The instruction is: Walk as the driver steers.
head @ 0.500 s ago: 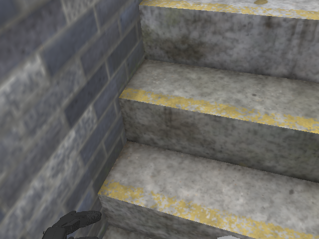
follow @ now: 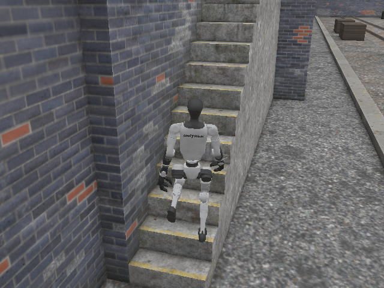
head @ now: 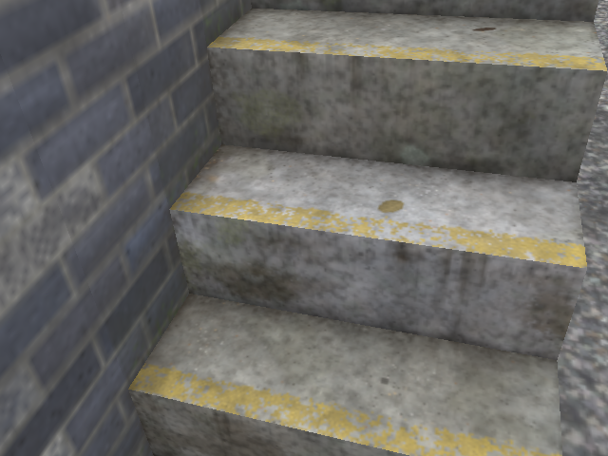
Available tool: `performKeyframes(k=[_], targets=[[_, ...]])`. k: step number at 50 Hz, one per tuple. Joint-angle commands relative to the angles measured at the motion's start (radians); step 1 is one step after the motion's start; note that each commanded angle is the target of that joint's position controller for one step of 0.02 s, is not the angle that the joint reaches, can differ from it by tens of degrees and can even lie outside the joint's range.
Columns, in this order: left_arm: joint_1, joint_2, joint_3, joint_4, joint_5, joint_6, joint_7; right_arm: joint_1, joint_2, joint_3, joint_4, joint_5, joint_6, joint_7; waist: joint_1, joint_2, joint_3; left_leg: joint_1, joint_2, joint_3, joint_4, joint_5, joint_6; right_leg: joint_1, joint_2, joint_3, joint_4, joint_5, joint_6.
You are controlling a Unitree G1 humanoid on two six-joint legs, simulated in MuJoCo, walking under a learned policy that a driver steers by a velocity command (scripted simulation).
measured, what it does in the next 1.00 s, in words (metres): climbs: left foot 0.21 m higher, then right foot 0.21 m higher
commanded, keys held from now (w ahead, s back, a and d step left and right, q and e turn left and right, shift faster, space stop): w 1.00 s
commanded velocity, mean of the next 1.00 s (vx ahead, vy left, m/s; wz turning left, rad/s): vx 0.50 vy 0.00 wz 0.00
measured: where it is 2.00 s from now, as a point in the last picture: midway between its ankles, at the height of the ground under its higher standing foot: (363, 229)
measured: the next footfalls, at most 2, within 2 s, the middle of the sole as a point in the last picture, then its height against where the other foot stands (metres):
left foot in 0.36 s outside the picture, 0.21 m higher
right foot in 0.78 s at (433, 403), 0.21 m higher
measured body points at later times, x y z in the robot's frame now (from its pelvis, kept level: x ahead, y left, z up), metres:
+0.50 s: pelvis +0.27 +0.02 +0.19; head +0.23 -0.03 +0.63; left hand +0.26 +0.26 +0.06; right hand +0.38 -0.20 +0.03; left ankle +0.34 +0.09 -0.47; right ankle +0.15 -0.13 -0.32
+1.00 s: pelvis +0.49 -0.05 +0.42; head +0.44 -0.05 +0.87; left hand +0.52 +0.19 +0.27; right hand +0.65 -0.27 +0.32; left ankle +0.50 +0.13 -0.03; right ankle +0.49 -0.15 -0.27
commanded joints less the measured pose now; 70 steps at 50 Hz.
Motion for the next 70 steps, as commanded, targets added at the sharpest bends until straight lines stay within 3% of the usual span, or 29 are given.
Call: performKeyframes(k=[1, 9, 13, 16, 17, 18, 19, 20, 21, 22, 24, 26, 29, 36, 39, 41, 43, 44, 46, 49, 54, 60, 63, 64, 65, 66, 67, 68, 70], targets=[[-0.138, -0.126, -0.055, -0.029, 0.02, -0.042, -0.023, 0.021, 0.146, 0.077, -0.075, 0.004, -0.007, 0.004, -0.103, -0.106, 0.271, -0.365, 0.011, -0.083, 0.189, 0.058, -0.003, -0.054, -0.192, 0.342, -0.631, 0.074, -0.049], [0.167, -0.026, -0.053, 0.068, 0.032, -0.059, -0.002, -0.327, 0.167, 0.106, -0.136, 0.025, 0.004, -0.02, 0.105, -0.063, 0.289, -0.733, -0.012, 0.082, 0.258, 0.138, -0.063, 0.281, -0.239, 0.247, -0.729, 0.269, -0.037], [0.256, -0.007, -0.042, 0.153, -0.022, -0.066, 0.035, -0.568, 0.173, 0.146, -0.273, 0.026, 0.019, -0.007, 0.144, -0.16, 0.302, -0.648, 0.087, 0.306, -0.077, 0.066, -0.094, 0.338, -0.279, 0.212, -0.999, 0.432, -0.094], [0.221, 0.078, -0.021, 0.198, -0.063, -0.055, 0.038, -0.525, 0.145, 0.138, -0.292, 0.004, 0.013, -0.013, 0.028, -0.357, 0.008, 0.411, -0.009, 0.507, -0.563, -0.147, -0.054, 0.161, -0.215, -0.001, -0.919, 1.79, -0.134], [0.176, 0.19, 0.001, 0.208, -0.02, -0.063, 0.03, -0.258, 0.032, 0.074, -0.201, -0.001, 0.024, -0.026, -0.12, -0.453, -0.099, 0.546, -0.033, 0.45, -0.592, -0.311, -0.042, 0.34, -0.274, -0.01, -0.705, 2.306, -0.171], [0.154, 0.251, 0.022, 0.189, -0.038, -0.059, 0.036, -0.108, 0.0, 0.053, -0.111, 0.004, 0.038, -0.039, -0.183, -0.487, -0.103, 0.52, -0.035, 0.377, -0.778, -0.43, -0.034, 0.464, -0.267, 0.008, -0.524, 2.591, -0.171], [0.066, 0.285, 0.035, 0.127, -0.047, -0.077, 0.032, 0.048, -0.064, 0.042, -0.033, -0.017, 0.034, -0.039, -0.222, -0.413, -0.074, 0.654, 0.04, 0.132, -1.112, -0.367, -0.017, 0.463, -0.301, 0.126, -0.322, 2.276, -0.184], [0.099, 0.13, 0.01, 0.093, 0.005, -0.11, 0.005, 0.233, -0.167, -0.011, 0.039, -0.08, 0.057, -0.056, -0.176, -0.008, -0.231, 1.074, 0.257, -0.36, -1.288, 0.042, 0.102, 0.14, -0.12, 0.258, 0.013, 1.469, -0.163], [-0.033, -0.007, 0.005, 0.051, -0.042, -0.14, -0.039, 0.407, -0.156, -0.016, 0.174, -0.094, 0.092, -0.078, -0.194, 0.191, -0.287, 1.051, 0.389, -0.767, -1.729, -0.263, 0.184, -0.061, 0.122, 0.373, 0.461, 0.526, -0.117], [-0.212, 0.007, 0.03, -0.05, -0.065, -0.147, -0.078, 0.306, -0.008, 0.018, 0.23, -0.074, 0.086, -0.071, -0.124, 0.055, -0.121, 0.831, 0.379, -0.83, -1.784, -0.775, 0.137, -0.246, 0.115, 0.468, 0.862, 0.537, -0.111], [-0.347, -0.106, -0.014, -0.203, -0.033, -0.142, -0.076, 0.116, 0.104, 0.049, 0.311, -0.042, 0.042, -0.054, 0.027, -0.122, 0.198, 0.413, 0.376, -0.549, -1.669, -0.631, 0.086, -0.428, 0.109, 0.408, 1.168, 0.577, -0.132], [-0.291, -0.202, -0.081, -0.266, -0.01, -0.13, -0.054, -0.013, 0.162, 0.068, 0.338, -0.083, 0.02, -0.035, 0.15, -0.18, 0.223, 0.293, 0.292, -0.135, -1.515, -0.282, -0.008, -0.555, 0.088, 0.372, 1.29, 0.607, -0.17], [-0.269, -0.178, -0.108, -0.298, -0.068, -0.1, -0.033, -0.004, 0.172, 0.084, 0.35, -0.096, 0.029, -0.022, 0.197, -0.092, 0.205, 0.302, 0.293, 0.085, -1.602, -0.061, -0.029, -0.776, 0.065, 0.324, 1.449, 0.529, -0.142], [-0.722, -0.141, -0.186, -0.478, -0.052, -0.079, 0.003, 0.242, -0.006, 0.064, 0.345, 0.039, 0.054, -0.065, 0.054, 0.077, 0.028, 0.261, 0.226, 0.238, -2.004, 0.124, 0.021, -0.302, -0.056, -0.098, 0.628, 0.367, -0.024], [-0.625, -0.052, -0.116, -0.397, -0.011, -0.067, -0.026, 0.388, -0.149, 0.026, 0.413, -0.013, 0.046, -0.074, 0.08, 0.225, -0.095, 0.86, 0.319, 0.266, -1.792, 1.523, 0.06, -0.229, 0.072, -0.2, 0.442, -0.025, -0.067], [-0.347, 0.055, -0.056, -0.357, 0.024, -0.062, -0.049, 0.333, -0.201, 0.001, 0.372, -0.046, 0.025, -0.085, 0.195, 0.246, -0.234, 0.987, 0.369, 0.227, -1.462, 1.875, 0.112, -0.046, 0.026, 0.036, 0.225, -0.068, -0.14], [-0.047, 0.199, 0.019, -0.212, 0.046, 0.009, -0.001, 0.085, -0.09, 0.006, 0.251, -0.02, -0.016, -0.036, 0.267, -0.137, -0.213, 0.416, 0.226, 0.21, -1.036, 1.141, 0.144, 0.259, -0.199, 0.697, -0.341, -0.257, -0.281], [-0.033, 0.237, 0.041, -0.158, 0.072, 0.018, 0.023, -0.113, 0.006, 0.02, 0.19, -0.037, -0.019, -0.017, 0.278, -0.29, -0.144, 0.102, 0.083, 0.071, -0.424, 0.134, 0.1, 0.229, -0.31, 1.145, -0.708, -0.363, -0.372], [-0.197, 0.022, -0.025, -0.103, 0.03, -0.01, 0.028, -0.354, 0.159, 0.065, -0.071, -0.044, -0.041, 0.034, 0.106, -0.207, 0.168, -0.388, 0.02, -0.159, 0.232, -0.176, 0.062, 0.082, -0.324, 0.876, -0.628, -0.262, -0.217], [-0.236, -0.161, -0.064, 0.027, -0.004, -0.023, -0.018, -0.096, 0.186, 0.106, -0.072, -0.008, -0.041, 0.023, -0.088, -0.113, 0.23, -0.409, 0.051, -0.112, 0.115, -0.071, 0.028, -0.022, -0.182, 0.342, -0.588, 0.049, -0.04], [-0.359, 0.023, -0.037, 0.027, 0.02, -0.07, -0.039, 0.016, 0.09, 0.085, 0.038, -0.01, 0.028, -0.095, -0.137, -0.131, 0.184, -0.049, 0.008, 0.12, 0.008, 0.125, -0.087, -0.319, -0.134, -0.002, -0.737, 0.314, -0.133], [0.028, 0.064, 0.007, 0.098, 0.027, -0.011, 0.023, -0.369, 0.158, 0.135, -0.114, -0.001, -0.012, -0.061, 0.122, -0.08, 0.18, -0.803, 0.142, 0.046, 0.052, -0.215, -0.108, 0.613, -0.289, 0.181, -0.72, 0.564, -0.092], [-0.122, 0.106, 0.025, 0.053, -0.046, -0.01, 0.083, -0.534, 0.124, 0.165, -0.236, -0.042, -0.005, -0.042, 0.023, -0.047, 0.191, -0.027, 0.224, 0.338, -0.601, -0.21, -0.131, 0.045, -0.202, -0.022, -0.963, 1.06, -0.098], [0.042, 0.183, 0.045, 0.104, -0.08, -0.013, 0.085, -0.574, 0.104, 0.152, -0.25, -0.018, 0.002, -0.056, 0.035, -0.213, 0.076, 0.264, 0.096, 0.4, -0.696, -0.549, -0.105, 0.082, -0.201, 0.008, -0.892, 1.648, -0.113], [0.106, 0.203, 0.044, 0.131, -0.057, -0.015, 0.082, -0.34, 0.024, 0.108, -0.154, 0.003, 0.018, -0.071, -0.023, -0.289, -0.054, 0.414, -0.012, 0.442, -0.779, -0.614, -0.105, 0.299, -0.197, 0.036, -0.697, 2.182, -0.135], [0.044, 0.253, 0.061, 0.115, -0.046, -0.034, 0.069, -0.048, -0.05, 0.064, -0.047, -0.038, 0.018, -0.077, -0.14, -0.43, -0.193, 0.509, 0.066, 0.18, -0.873, -0.397, -0.05, 0.414, -0.226, 0.063, -0.43, 2.387, -0.096], [-0.011, 0.192, 0.06, 0.048, -0.057, -0.058, 0.052, 0.201, -0.186, 0.011, 0.06, -0.1, 0.027, -0.082, -0.183, -0.079, -0.347, 0.779, 0.349, -0.254, -1.081, 0.259, 0.106, 0.191, -0.118, 0.014, -0.034, 1.973, -0.017], [-0.049, 0.121, 0.057, 0.054, -0.051, -0.064, 0.023, 0.327, -0.232, -0.008, 0.105, -0.148, 0.049, -0.1, -0.205, 0.296, -0.498, 0.954, 0.482, -0.624, -1.46, 0.667, 0.285, 0.075, 0.115, 0.115, 0.447, 0.425, 0.052], [-0.211, 0.003, 0.055, -0.034, -0.063, -0.042, 0.005, 0.115, -0.155, -0.03, 0.053, -0.121, 0.041, -0.083, -0.114, 0.036, -0.307, 0.773, 0.524, -0.543, -1.475, -0.055, 0.178, -0.288, 0.102, 0.287, 0.956, 0.356, 0.086]])
Velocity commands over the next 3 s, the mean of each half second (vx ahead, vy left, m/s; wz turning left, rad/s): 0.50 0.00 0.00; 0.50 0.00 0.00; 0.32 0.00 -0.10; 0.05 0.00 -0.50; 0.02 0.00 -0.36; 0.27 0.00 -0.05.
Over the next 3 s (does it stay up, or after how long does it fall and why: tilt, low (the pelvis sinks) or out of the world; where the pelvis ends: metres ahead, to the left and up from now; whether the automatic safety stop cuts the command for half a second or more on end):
stays up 0.81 -0.12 0.68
